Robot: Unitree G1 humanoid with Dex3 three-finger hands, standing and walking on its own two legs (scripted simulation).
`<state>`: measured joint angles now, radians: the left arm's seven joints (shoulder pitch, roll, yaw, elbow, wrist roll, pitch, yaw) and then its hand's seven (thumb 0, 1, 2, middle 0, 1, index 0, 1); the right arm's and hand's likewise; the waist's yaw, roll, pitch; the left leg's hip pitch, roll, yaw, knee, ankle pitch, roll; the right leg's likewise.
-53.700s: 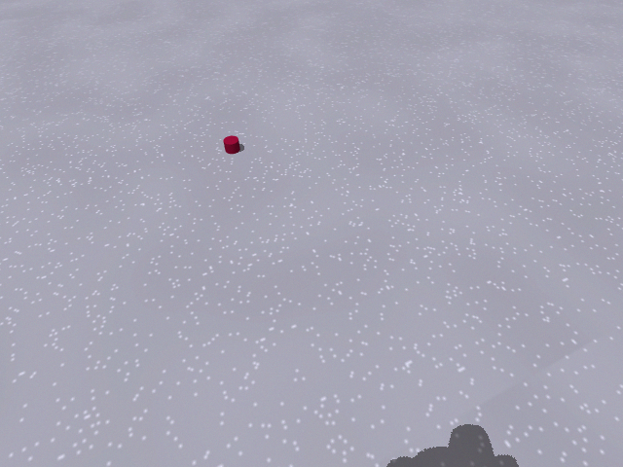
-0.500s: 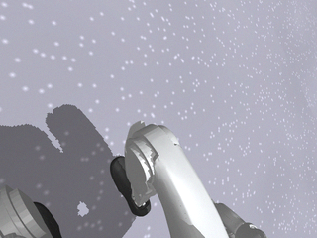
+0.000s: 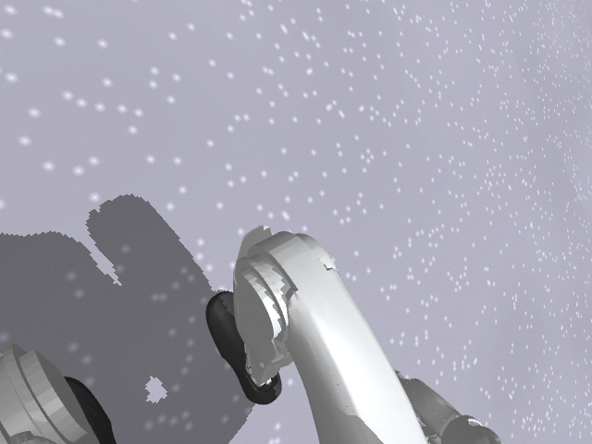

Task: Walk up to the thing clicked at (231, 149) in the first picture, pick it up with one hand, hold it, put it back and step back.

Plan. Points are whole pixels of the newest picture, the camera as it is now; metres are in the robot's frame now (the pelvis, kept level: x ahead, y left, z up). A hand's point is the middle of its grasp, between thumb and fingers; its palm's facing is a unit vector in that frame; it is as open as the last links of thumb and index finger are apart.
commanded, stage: rest palm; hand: left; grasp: from above
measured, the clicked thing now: out of the picture +0.48 +0.40 -0.28
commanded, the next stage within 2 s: go down in 0.20 s
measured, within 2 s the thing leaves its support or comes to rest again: neither
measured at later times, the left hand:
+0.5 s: hand out of the picture +0.47 +0.39 -0.23, palm faces -0.40 -0.17 -0.90, open 13.9 cm
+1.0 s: hand out of the picture +0.45 +0.42 -0.09, palm faces -0.37 -0.12 -0.92, open 14.0 cm
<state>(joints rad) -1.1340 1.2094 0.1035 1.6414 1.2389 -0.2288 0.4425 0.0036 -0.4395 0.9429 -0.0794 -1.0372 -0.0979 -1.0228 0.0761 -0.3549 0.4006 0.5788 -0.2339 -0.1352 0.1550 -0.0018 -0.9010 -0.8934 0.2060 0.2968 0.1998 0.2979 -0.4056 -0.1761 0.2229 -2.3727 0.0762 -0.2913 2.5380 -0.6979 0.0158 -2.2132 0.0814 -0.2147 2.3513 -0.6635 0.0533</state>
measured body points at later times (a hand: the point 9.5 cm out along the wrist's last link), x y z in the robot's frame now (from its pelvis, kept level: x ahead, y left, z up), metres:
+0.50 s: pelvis +0.00 +0.00 +0.00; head +0.29 +0.14 +0.31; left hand +0.49 +0.39 -0.18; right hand +0.06 -0.25 -0.05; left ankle +0.06 +0.13 -0.27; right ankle +0.12 -0.11 -0.27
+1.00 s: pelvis +0.00 +0.00 +0.03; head +0.23 +0.13 +0.39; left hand +0.47 +0.43 -0.04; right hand +0.11 -0.26 -0.05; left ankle +0.06 +0.13 -0.27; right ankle +0.12 -0.11 -0.27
